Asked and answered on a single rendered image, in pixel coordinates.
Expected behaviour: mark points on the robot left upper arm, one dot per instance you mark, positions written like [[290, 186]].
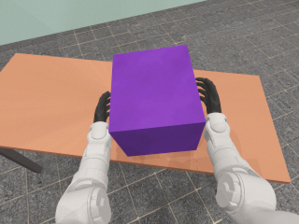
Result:
[[84, 206]]

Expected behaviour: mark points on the right robot hand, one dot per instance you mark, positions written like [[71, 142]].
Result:
[[211, 99]]

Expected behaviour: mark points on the left robot forearm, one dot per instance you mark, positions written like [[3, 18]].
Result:
[[95, 161]]

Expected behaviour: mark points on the robot right upper arm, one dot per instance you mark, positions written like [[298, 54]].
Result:
[[249, 199]]

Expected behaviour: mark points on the left robot hand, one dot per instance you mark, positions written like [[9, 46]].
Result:
[[101, 113]]

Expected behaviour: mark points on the carton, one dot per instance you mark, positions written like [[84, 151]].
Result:
[[155, 106]]

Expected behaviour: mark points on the table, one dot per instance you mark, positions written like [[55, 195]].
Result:
[[47, 105]]

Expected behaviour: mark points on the right robot forearm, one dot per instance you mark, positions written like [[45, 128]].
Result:
[[221, 150]]

